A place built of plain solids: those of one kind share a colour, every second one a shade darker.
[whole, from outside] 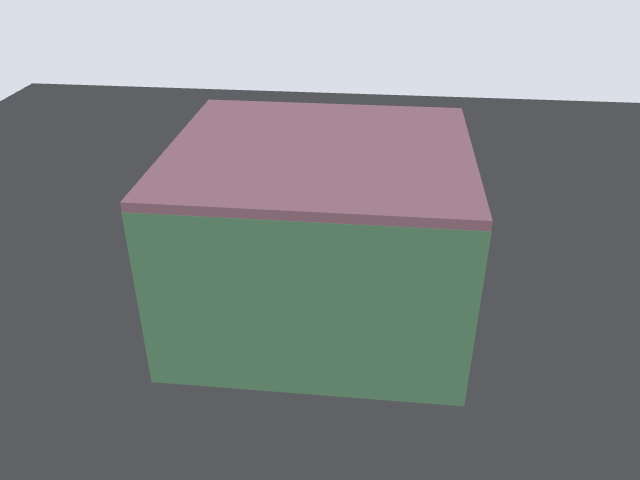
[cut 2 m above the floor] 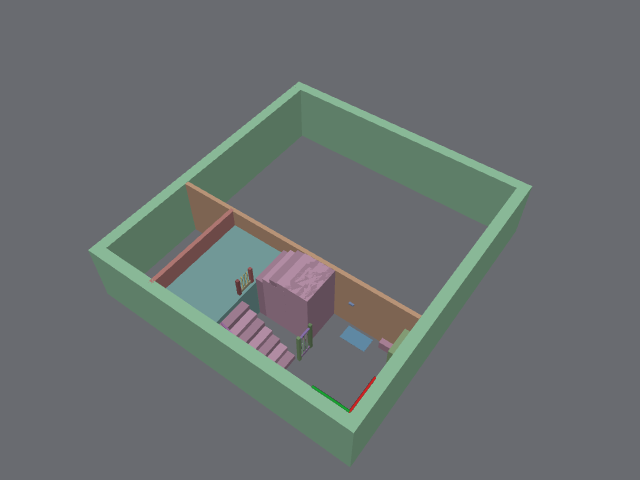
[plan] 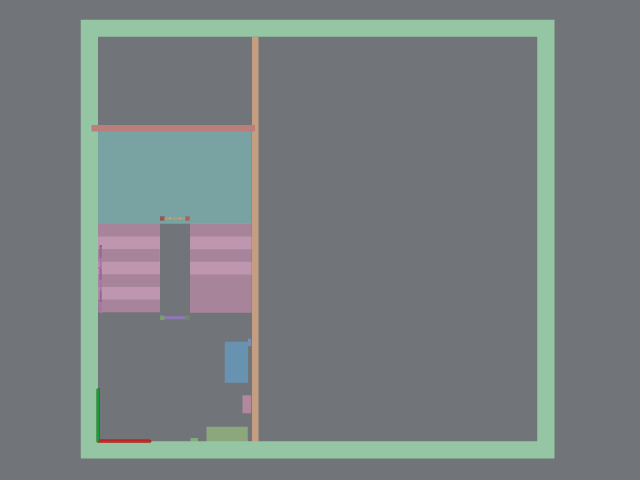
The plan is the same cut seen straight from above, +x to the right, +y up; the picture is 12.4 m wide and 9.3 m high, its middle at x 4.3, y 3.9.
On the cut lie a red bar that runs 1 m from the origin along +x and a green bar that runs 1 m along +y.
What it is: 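A small block of dwellings, 8.5 m wide and 7.8 m deep inside, its common dog-leg stair of 16 risers of 178 mm a storey on goings of 245 mm, 1.20 m wide flights and a well of 0.58 m; the dwelling on the first floor; a hall, a living room with a kitchen corner, a bedroom, the bathroom shut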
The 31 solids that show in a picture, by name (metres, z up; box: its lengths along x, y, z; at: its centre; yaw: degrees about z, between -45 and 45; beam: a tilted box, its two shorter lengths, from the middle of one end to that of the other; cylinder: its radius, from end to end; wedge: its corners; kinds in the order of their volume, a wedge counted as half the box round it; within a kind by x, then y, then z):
{
 "wall_1": {"box": [0.33, 8.51, 5.75], "at": [-0.17, 3.92, 2.82]},
 "wall_2": {"box": [9.18, 0.33, 5.75], "at": [4.26, -0.17, 2.82]},
 "wall_3": {"box": [9.18, 0.33, 5.75], "at": [4.26, 8.0, 2.82]},
 "wall_4": {"box": [0.33, 8.51, 5.75], "at": [8.68, 3.92, 2.82]},
 "roof_slab_1": {"box": [9.16, 8.49, 0.44], "at": [4.26, 3.92, 5.76]},
 "piece_1": {"box": [1.2, 0.74, 0.23], "at": [0.6, 2.87, 0.06]},
 "piece_2": {"box": [1.2, 0.74, 0.41], "at": [0.6, 3.11, 0.15]},
 "piece_3": {"box": [1.2, 0.74, 0.58], "at": [0.6, 3.36, 0.24]},
 "piece_4": {"box": [1.2, 0.74, 0.76], "at": [0.6, 3.6, 0.33]},
 "piece_5": {"box": [1.2, 0.74, 0.94], "at": [0.6, 3.85, 0.42]},
 "piece_6": {"box": [1.2, 0.74, 1.12], "at": [0.6, 4.09, 0.51]},
 "piece_7": {"box": [1.2, 0.55, 1.3], "at": [0.6, 4.24, 0.6]},
 "piece_8": {"box": [1.2, 0.25, 2.72], "at": [2.38, 2.62, 1.31]},
 "piece_9": {"box": [1.2, 0.48, 2.54], "at": [2.38, 2.75, 1.22]},
 "piece_10": {"box": [1.2, 0.74, 2.36], "at": [2.38, 2.86, 1.13]},
 "piece_11": {"box": [1.2, 0.74, 2.19], "at": [2.38, 3.11, 1.04]},
 "piece_12": {"box": [1.2, 0.74, 2.01], "at": [2.38, 3.35, 0.95]},
 "piece_13": {"box": [1.2, 0.74, 1.83], "at": [2.38, 3.6, 0.86]},
 "piece_14": {"box": [1.2, 0.74, 1.65], "at": [2.38, 3.84, 0.78]},
 "half_1": {"box": [2.98, 1.79, 1.47], "at": [1.49, 5.11, 0.69]},
 "core_wall_low_1": {"box": [0.13, 7.84, 2.74], "at": [3.04, 3.92, 1.32]},
 "core_wall_back_1": {"box": [3.17, 0.13, 5.59], "at": [1.46, 6.07, 2.74]},
 "hung_more_letter_boxes_1": {"box": [0.8, 0.28, 1.46], "at": [2.5, 0.14, 0.68]},
 "parcel_1": {"box": [0.17, 0.36, 0.33], "at": [2.88, 0.72, 0.11]},
 "laid_doormat_1": {"box": [0.45, 0.8, 0.05], "at": [2.68, 1.53, -0.02]},
 "ground_guard_newel_1": {"box": [0.09, 0.09, 1.15], "at": [1.25, 2.39, 0.53]},
 "ground_guard_newel_2": {"box": [0.09, 0.09, 1.15], "at": [1.73, 2.39, 0.53]},
 "guard_newel_1": {"box": [0.09, 0.09, 1.15], "at": [1.25, 4.32, 1.95]},
 "guard_newel_2": {"box": [0.09, 0.09, 1.15], "at": [1.73, 4.32, 1.95]},
 "guard_board_1": {"box": [0.49, 0.04, 0.15], "at": [1.49, 4.32, 1.45]},
 "ground_guard_rail_1": {"box": [0.49, 0.06, 0.044], "at": [1.49, 2.39, 0.98]}
}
